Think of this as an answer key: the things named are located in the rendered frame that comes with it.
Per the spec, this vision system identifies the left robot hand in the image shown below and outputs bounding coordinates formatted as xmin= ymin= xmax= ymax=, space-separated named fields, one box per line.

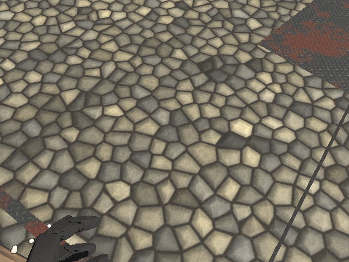
xmin=26 ymin=215 xmax=109 ymax=262

